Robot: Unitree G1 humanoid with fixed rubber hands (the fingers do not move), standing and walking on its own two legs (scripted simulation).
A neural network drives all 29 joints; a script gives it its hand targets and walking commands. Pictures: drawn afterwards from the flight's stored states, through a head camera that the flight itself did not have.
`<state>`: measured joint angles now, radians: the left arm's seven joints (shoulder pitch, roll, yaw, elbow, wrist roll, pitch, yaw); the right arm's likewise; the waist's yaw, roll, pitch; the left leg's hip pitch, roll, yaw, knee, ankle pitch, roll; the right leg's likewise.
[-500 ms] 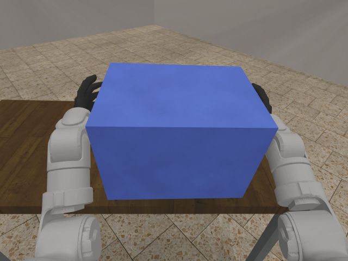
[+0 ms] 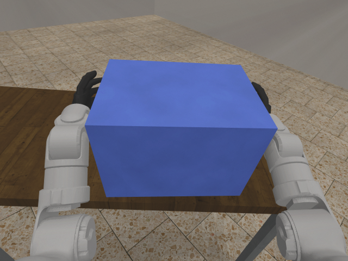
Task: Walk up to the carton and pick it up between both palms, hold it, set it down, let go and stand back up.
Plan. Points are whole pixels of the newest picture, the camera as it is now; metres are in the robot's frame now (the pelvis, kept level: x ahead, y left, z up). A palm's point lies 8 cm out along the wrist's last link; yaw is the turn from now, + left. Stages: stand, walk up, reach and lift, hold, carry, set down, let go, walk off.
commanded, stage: hold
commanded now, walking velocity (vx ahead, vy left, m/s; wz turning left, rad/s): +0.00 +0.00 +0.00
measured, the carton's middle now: (175, 128) +0.34 +0.00 +0.18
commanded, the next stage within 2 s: none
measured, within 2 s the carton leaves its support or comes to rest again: neither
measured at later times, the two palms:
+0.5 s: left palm (87, 106) +0.35 +0.18 +0.22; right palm (264, 116) +0.36 -0.20 +0.21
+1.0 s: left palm (85, 107) +0.35 +0.19 +0.21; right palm (262, 116) +0.36 -0.20 +0.21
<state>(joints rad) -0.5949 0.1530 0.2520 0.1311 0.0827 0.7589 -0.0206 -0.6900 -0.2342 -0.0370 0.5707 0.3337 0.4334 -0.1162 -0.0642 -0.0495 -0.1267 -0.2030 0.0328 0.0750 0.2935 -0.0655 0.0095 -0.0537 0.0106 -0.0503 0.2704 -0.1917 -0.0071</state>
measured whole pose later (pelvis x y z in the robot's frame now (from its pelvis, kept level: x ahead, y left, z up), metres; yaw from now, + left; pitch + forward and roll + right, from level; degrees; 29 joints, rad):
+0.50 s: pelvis +0.00 -0.01 +0.00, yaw -1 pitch -2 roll +0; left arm -0.58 0.12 0.29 0.11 0.08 0.78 -0.02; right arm -0.70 -0.25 -0.02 0.55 0.33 0.47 -0.12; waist -0.05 -0.02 -0.13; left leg -0.18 0.04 0.09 0.28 -0.07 0.00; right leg -0.04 0.02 -0.04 0.27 -0.20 -0.02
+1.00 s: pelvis +0.00 -0.01 +0.00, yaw +0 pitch -2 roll +0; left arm -0.57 0.14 0.28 0.09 0.08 0.76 -0.03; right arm -0.67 -0.23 -0.02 0.52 0.33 0.45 -0.13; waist -0.06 -0.04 -0.13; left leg -0.18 0.04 0.07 0.29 -0.07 0.00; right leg -0.03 0.02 -0.05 0.27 -0.20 -0.02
